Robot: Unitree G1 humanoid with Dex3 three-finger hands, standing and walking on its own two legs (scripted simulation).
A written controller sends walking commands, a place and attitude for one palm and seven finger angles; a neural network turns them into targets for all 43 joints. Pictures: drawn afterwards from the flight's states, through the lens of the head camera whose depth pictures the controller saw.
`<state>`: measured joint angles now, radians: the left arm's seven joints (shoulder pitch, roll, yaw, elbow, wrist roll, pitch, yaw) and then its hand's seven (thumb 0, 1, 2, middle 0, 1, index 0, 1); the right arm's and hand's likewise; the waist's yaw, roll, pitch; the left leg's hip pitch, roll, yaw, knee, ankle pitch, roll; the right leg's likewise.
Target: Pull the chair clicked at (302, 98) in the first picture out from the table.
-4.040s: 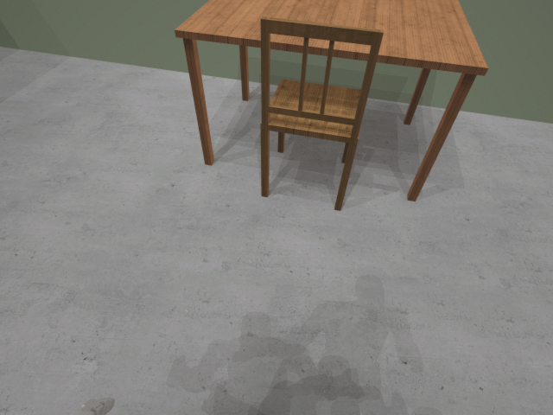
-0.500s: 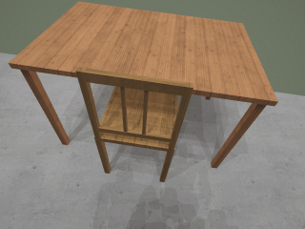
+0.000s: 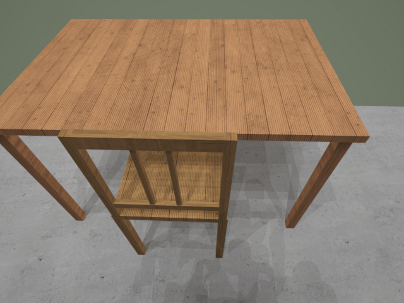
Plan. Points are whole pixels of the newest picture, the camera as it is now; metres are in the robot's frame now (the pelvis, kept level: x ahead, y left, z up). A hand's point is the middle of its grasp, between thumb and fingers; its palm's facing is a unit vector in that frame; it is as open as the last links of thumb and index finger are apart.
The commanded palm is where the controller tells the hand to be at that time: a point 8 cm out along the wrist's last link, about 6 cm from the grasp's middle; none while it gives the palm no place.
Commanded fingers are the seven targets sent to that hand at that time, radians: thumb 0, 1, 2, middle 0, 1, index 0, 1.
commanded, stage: come to a stop and stand still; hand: left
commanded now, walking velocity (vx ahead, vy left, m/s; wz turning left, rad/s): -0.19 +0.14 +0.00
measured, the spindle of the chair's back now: (144, 178) +0.45 +0.18 -0.10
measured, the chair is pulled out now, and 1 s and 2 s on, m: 0.00 0.00 0.00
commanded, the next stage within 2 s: look again from close up in 1.18 s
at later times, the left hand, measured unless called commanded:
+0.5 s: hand out of the picture -0.03 +0.27 -0.16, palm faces +0.03 -0.97 -0.26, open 7.4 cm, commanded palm none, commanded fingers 0.00 0.90 0.90 -0.20 -0.30 -0.20 -0.30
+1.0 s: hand out of the picture -0.01 +0.22 -0.16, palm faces -0.01 -0.98 -0.20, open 7.2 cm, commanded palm none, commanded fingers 0.00 0.90 0.90 -0.20 -0.30 -0.20 -0.30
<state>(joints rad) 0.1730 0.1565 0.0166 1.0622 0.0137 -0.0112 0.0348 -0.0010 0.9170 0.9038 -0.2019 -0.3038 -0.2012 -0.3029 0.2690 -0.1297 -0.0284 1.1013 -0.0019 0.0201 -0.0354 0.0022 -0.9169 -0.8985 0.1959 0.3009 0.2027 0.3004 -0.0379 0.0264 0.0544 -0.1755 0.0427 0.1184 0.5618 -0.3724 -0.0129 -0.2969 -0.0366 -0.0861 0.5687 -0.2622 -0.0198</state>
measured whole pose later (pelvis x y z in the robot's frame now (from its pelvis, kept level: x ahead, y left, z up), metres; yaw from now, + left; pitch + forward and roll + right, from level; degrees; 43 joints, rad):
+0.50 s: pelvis -0.05 +0.07 +0.00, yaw -1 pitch -2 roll +0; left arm 0.32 0.22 0.04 0.99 0.04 0.06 0.01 0.00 0.90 0.90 -0.20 -0.30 -0.20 -0.30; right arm 0.28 -0.19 0.00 0.92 -0.04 0.01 -0.02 0.00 -0.91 -0.90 0.20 0.30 0.20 0.30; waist 0.00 0.01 -0.02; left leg -0.20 -0.02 0.10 0.54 -0.32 0.07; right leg -0.41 0.00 -0.03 0.94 -0.40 -0.02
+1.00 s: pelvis -0.04 +0.04 +0.01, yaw -1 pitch +0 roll +0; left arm 0.26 0.17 -0.01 1.05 0.01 -0.02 0.02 0.01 0.94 0.90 -0.21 -0.30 -0.21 -0.30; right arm 0.32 -0.15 0.03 1.08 -0.01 -0.02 -0.03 0.00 -0.91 -0.90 0.19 0.30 0.20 0.30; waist -0.01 0.00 0.02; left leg -0.18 0.00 0.06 0.47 -0.29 0.02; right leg -0.19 0.04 -0.03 0.47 -0.28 -0.05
